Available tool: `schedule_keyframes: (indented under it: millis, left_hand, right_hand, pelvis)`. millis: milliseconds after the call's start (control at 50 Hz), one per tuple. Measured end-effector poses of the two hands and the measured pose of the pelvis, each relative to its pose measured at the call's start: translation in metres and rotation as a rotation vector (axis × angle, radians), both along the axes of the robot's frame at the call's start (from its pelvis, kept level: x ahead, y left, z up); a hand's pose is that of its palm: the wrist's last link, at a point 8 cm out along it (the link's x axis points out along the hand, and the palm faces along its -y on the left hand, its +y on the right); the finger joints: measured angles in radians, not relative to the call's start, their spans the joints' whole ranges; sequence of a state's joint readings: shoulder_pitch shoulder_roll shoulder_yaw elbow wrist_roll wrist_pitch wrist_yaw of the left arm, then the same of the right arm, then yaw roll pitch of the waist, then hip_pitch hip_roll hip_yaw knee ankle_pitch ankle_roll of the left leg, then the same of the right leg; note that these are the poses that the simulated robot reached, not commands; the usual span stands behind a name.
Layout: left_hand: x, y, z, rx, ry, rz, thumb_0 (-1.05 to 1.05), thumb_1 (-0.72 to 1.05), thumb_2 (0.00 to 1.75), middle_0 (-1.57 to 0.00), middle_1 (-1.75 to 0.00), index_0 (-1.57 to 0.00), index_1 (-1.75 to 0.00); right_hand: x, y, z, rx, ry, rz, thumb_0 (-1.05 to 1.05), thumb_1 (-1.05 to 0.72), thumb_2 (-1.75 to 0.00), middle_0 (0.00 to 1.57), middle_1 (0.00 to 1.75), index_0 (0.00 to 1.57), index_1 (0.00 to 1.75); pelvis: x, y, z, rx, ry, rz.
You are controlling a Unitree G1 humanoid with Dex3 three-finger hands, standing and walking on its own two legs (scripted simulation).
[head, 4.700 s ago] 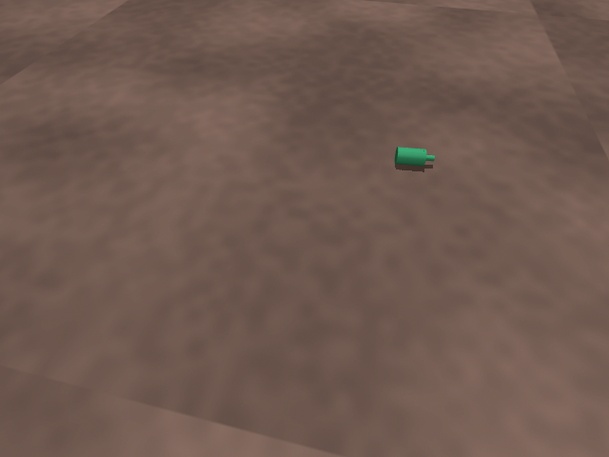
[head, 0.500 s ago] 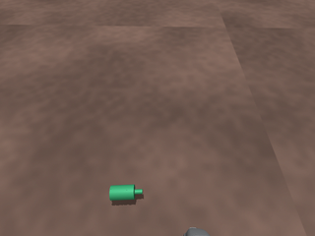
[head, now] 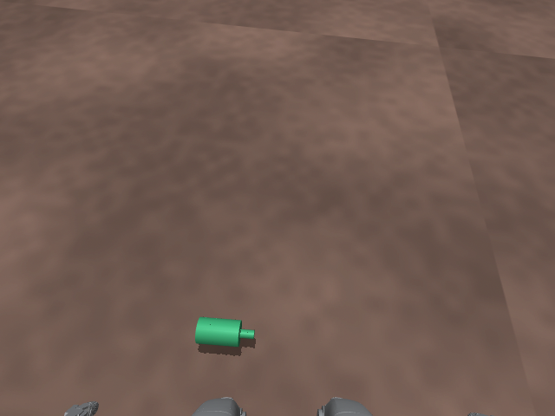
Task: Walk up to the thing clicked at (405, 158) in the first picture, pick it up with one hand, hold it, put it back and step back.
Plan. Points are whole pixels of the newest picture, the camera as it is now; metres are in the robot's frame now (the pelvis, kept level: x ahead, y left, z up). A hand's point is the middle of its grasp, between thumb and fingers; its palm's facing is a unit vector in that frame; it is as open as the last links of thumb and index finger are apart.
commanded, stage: walk up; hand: left
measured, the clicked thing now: (226, 332) +0.44 +0.17 -0.71
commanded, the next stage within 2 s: stand in 1.44 s
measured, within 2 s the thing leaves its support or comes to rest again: neither
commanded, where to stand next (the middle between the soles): +0.09 +0.02 m, yaw -2 degrees
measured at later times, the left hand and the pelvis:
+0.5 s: hand out of the picture +0.07 +0.28 -0.13, palm faces -0.02 -0.92 -0.39, open 7.4 cm; pelvis +0.02 +0.01 +0.02, yaw -1 degrees
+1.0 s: hand (103, 415) +0.13 +0.27 -0.12, palm faces -0.07 -0.93 -0.36, open 7.4 cm; pelvis +0.03 +0.02 +0.03, yaw -2 degrees
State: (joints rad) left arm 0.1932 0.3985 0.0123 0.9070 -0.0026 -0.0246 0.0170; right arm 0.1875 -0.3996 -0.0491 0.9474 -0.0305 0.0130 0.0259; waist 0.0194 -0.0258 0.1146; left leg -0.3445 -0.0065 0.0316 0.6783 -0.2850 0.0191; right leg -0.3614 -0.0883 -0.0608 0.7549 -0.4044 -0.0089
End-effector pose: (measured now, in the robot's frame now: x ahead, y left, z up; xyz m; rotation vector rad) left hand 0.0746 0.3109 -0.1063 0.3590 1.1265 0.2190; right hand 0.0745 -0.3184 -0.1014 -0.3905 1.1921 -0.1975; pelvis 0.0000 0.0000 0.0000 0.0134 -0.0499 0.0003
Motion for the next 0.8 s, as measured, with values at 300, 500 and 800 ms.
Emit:
schedule_keyframes:
  millis: [300, 500, 800]
  left_hand:
    - [-0.023, 0.011, 0.009, 0.000, 0.087, 0.025, 0.00, 0.90, 0.90, -0.21, -0.30, -0.20, -0.30]
    - [-0.006, 0.013, 0.020, 0.006, 0.087, 0.023, 0.00, 0.90, 0.90, -0.21, -0.30, -0.20, -0.30]
    - [0.046, 0.003, 0.019, -0.029, 0.034, -0.035, 0.00, 0.90, 0.90, -0.21, -0.30, -0.20, -0.30]
  right_hand:
    - [0.029, 0.034, 0.002, 0.078, -0.054, 0.008, 0.00, -0.91, -0.90, 0.21, 0.30, 0.20, 0.30]
    - [0.036, 0.040, 0.003, 0.103, -0.023, -0.004, 0.00, -0.91, -0.90, 0.21, 0.30, 0.20, 0.30]
    - [0.030, 0.027, 0.017, 0.055, -0.007, -0.077, 0.00, -0.91, -0.90, 0.21, 0.30, 0.20, 0.30]
  pelvis:
    - [0.008, 0.011, 0.013, -0.031, -0.001, -0.010]
    - [0.018, 0.012, 0.022, -0.024, 0.005, -0.012]
    - [0.029, 0.016, 0.028, -0.018, 0.003, -0.028]
